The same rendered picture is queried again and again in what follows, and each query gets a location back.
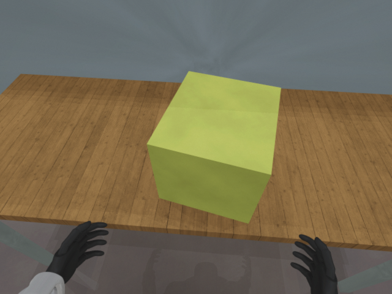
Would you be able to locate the table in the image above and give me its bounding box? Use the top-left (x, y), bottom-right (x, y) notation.
top-left (0, 74), bottom-right (392, 293)

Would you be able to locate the carton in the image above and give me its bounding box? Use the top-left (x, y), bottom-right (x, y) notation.
top-left (147, 71), bottom-right (281, 224)

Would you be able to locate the robot left hand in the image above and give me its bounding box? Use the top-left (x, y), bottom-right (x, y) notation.
top-left (46, 221), bottom-right (108, 283)

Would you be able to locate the robot right hand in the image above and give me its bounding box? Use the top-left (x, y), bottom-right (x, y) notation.
top-left (291, 234), bottom-right (338, 294)

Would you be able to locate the left robot forearm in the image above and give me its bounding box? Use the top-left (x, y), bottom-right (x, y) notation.
top-left (19, 272), bottom-right (65, 294)

